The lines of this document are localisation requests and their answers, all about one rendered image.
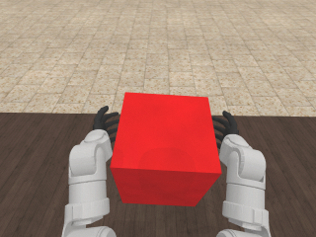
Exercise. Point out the robot left forearm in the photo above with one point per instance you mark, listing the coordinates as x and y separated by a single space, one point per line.
87 174

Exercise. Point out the robot right forearm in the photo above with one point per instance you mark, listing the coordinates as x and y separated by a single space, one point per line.
246 183

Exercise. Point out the robot right hand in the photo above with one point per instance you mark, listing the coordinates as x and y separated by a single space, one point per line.
230 127

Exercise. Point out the carton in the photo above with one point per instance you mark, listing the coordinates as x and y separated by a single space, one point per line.
165 151

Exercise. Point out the robot left upper arm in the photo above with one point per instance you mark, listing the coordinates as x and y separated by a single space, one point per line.
99 231

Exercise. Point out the robot left hand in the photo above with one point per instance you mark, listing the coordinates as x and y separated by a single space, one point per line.
100 119

